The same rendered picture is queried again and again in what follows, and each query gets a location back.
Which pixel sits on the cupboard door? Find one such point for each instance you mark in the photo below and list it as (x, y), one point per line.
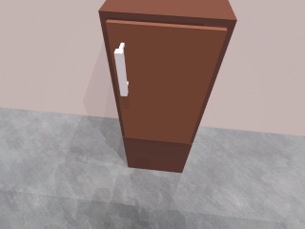
(169, 68)

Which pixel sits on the handle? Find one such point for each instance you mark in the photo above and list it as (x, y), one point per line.
(119, 58)

